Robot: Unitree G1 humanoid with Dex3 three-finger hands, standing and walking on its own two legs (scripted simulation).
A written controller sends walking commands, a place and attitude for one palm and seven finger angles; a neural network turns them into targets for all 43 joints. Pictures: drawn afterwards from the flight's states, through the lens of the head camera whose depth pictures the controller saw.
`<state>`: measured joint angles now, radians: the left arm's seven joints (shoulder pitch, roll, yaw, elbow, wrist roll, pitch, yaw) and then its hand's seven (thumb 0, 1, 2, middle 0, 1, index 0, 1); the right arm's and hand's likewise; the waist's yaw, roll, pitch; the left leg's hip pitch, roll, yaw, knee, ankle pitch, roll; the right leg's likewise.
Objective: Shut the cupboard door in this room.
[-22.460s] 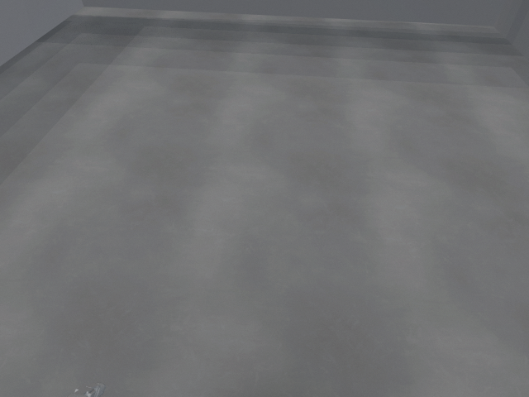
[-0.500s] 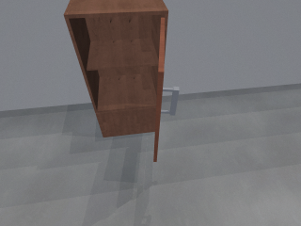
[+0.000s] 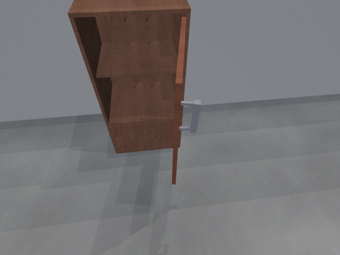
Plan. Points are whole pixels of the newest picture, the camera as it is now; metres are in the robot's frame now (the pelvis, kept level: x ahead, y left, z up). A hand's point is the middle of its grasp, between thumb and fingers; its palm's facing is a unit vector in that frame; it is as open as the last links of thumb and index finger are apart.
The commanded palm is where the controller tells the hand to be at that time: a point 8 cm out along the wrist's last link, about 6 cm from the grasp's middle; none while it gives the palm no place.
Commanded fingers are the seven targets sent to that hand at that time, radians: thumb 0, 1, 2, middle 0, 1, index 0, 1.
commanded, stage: stand and wait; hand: left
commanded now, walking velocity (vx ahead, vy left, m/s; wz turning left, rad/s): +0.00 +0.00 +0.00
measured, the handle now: (189, 117) +0.53 -0.03 -0.02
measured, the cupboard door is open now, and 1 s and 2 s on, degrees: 78 78 78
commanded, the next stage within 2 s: look at it before walking up in 0.30 s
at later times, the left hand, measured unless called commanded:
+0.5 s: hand out of the picture +0.00 +0.17 -0.18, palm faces +0.03 -0.98 -0.19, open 7.4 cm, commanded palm none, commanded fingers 0.00 0.90 0.90 -0.20 -0.30 -0.20 -0.30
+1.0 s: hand out of the picture -0.01 +0.18 -0.18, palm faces +0.02 -0.98 -0.18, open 7.4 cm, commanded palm none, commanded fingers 0.00 0.90 0.90 -0.20 -0.30 -0.20 -0.30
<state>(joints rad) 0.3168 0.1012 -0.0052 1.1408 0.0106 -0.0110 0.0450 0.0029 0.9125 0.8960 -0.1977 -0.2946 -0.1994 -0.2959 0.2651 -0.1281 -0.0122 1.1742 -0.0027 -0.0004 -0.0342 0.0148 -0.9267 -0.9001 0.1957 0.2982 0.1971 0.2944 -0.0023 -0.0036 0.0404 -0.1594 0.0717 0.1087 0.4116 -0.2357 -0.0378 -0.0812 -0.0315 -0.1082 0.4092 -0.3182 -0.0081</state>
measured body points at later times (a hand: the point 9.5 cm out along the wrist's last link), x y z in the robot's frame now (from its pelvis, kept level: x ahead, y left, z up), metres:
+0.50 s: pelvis +0.01 +0.00 +0.00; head +0.03 +0.00 +0.45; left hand +0.00 +0.22 -0.16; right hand +0.01 -0.22 -0.16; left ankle -0.01 +0.14 -0.74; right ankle -0.06 -0.10 -0.74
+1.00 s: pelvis +0.00 +0.01 +0.00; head +0.02 +0.02 +0.45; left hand -0.01 +0.23 -0.16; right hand +0.00 -0.21 -0.16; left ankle -0.01 +0.14 -0.74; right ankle -0.06 -0.10 -0.74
